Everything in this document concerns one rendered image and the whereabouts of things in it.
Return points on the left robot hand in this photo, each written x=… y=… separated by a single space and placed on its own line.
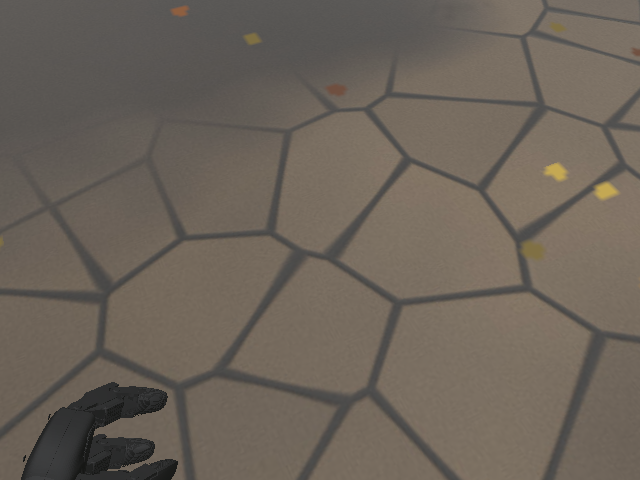
x=67 y=450

